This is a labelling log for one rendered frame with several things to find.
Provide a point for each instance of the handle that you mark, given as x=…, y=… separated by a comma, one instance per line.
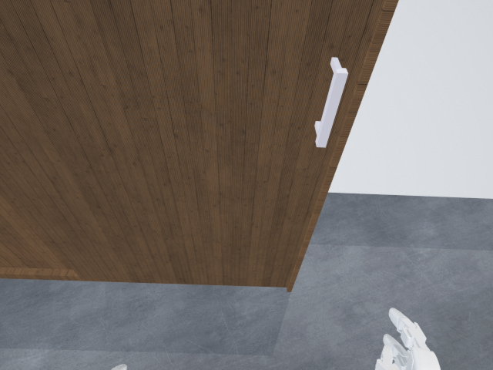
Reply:
x=324, y=126

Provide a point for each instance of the wardrobe door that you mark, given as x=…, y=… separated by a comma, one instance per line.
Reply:
x=21, y=243
x=173, y=141

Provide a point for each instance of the robot right hand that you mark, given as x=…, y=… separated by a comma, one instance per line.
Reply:
x=418, y=358

